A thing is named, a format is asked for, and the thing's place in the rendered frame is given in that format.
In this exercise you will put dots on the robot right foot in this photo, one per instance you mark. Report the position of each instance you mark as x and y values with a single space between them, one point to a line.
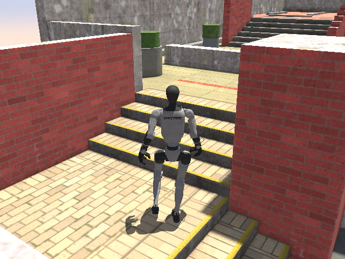
176 217

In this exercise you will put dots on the humanoid robot head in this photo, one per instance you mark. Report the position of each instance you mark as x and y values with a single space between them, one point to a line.
172 93

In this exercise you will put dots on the right robot hand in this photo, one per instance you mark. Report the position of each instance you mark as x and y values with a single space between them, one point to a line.
194 149

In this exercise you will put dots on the right robot forearm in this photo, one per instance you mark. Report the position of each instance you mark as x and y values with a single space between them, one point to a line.
197 141

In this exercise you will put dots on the left robot forearm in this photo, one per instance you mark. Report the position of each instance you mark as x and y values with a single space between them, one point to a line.
145 144

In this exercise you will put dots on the robot right upper arm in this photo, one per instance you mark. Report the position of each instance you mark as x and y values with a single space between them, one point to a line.
192 122

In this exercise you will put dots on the robot left upper arm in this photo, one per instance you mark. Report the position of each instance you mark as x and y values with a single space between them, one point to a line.
152 123

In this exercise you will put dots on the left robot hand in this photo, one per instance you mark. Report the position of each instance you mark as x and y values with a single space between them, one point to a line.
142 156

